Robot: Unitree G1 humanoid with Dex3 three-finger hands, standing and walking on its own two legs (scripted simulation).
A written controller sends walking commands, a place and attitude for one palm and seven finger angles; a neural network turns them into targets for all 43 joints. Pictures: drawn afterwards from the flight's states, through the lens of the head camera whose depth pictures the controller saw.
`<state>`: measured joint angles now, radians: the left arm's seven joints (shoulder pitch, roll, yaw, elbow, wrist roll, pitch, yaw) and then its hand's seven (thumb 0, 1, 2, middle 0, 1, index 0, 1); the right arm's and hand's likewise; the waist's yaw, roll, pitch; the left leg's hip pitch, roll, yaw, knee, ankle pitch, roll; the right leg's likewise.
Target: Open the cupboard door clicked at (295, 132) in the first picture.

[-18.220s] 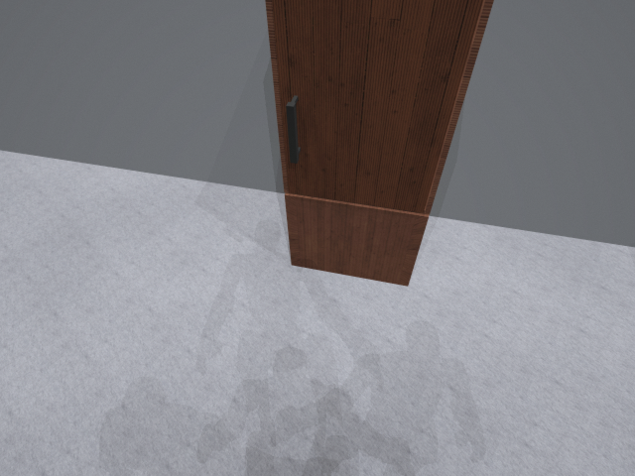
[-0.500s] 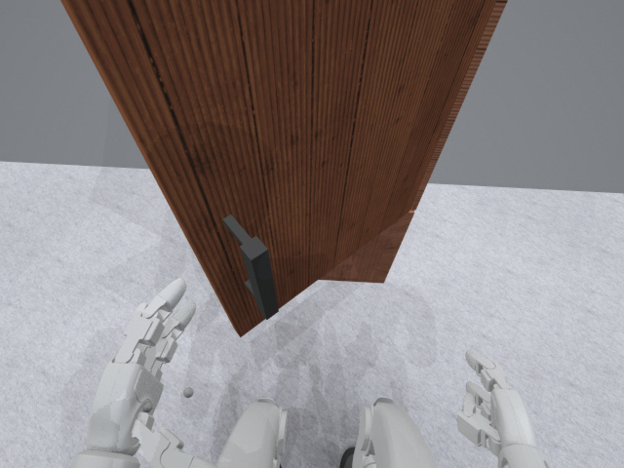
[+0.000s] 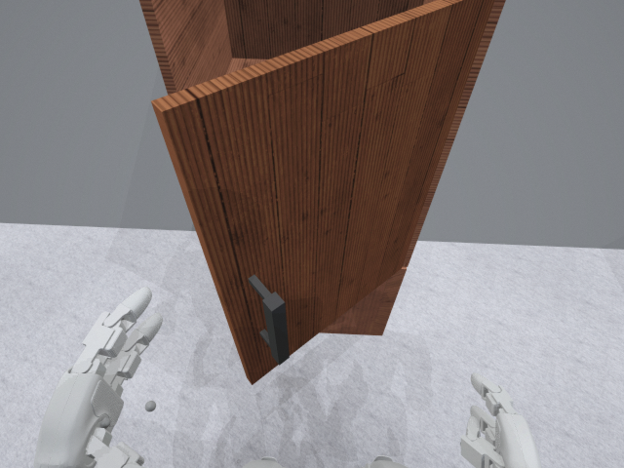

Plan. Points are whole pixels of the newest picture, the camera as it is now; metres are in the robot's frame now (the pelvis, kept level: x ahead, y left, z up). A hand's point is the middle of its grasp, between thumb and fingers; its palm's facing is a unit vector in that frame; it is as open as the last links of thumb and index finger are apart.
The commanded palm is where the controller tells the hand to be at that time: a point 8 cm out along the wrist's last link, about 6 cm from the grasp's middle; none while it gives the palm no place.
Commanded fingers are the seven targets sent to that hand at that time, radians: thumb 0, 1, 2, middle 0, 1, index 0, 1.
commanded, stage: draw the hand back to the body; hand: left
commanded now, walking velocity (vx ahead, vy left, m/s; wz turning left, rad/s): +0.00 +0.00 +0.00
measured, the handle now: (269, 322) +0.32 +0.09 -0.02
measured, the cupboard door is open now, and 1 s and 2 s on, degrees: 42 42 42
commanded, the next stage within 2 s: step back with the hand held close in 1.06 s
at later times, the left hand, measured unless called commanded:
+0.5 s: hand (37, 323) +0.21 +0.25 +0.18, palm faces +0.35 -0.85 -0.39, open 11.2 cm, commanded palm +0.16 +0.29 +0.21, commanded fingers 0.00 0.62 0.78 -0.19 -0.30 -0.19 -0.30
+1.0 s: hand out of the picture +0.21 +0.25 +0.23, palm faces +0.42 -0.82 -0.39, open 7.5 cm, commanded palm +0.16 +0.29 +0.25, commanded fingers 0.00 0.90 0.90 -0.20 -0.30 -0.20 -0.30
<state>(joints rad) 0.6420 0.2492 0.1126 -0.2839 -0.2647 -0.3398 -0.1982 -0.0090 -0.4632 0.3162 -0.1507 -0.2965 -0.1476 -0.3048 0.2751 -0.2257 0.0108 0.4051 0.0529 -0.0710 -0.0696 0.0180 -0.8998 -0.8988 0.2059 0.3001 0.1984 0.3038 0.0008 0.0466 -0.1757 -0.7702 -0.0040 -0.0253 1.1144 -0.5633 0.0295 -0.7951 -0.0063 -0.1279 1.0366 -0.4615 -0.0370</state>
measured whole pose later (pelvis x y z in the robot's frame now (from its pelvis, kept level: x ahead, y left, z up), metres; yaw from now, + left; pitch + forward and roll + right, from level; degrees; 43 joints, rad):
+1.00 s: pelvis +0.02 +0.00 +0.08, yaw -1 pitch -5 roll -1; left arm 0.48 0.34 0.32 -0.40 -0.07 -0.07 0.10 0.02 0.88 0.89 -0.21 -0.30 -0.20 -0.31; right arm 0.21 -0.23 0.02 0.63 0.01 -0.12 -0.07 0.02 -0.90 -0.90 0.21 0.30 0.20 0.30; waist 0.07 0.07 0.02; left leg -0.05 -0.01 0.02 0.42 -0.29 0.03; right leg -0.11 0.01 -0.07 0.40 -0.21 -0.03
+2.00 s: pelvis -0.07 +0.02 +0.06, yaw -1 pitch -1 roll -1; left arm 0.51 0.39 0.42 -0.52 -0.02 -0.21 0.15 0.02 0.89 0.90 -0.21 -0.30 -0.21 -0.31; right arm 0.22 -0.23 0.01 0.57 0.00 -0.06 -0.07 0.02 -0.90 -0.90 0.21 0.30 0.20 0.30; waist 0.01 -0.01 0.03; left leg -0.38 -0.03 0.03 0.64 -0.27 0.06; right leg -0.40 -0.01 -0.06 0.53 -0.14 -0.01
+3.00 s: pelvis -0.27 +0.00 +0.07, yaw -1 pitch +0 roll -2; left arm 0.57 0.40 0.38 -0.50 -0.05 -0.15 0.15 0.02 0.89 0.90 -0.21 -0.30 -0.21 -0.31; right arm 0.23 -0.18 0.03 0.68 -0.01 -0.10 -0.07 0.02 -0.90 -0.90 0.21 0.30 0.20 0.30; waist 0.01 -0.01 -0.05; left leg -0.42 0.01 -0.01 0.64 -0.23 0.00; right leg -0.12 0.06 -0.02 0.44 -0.33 -0.04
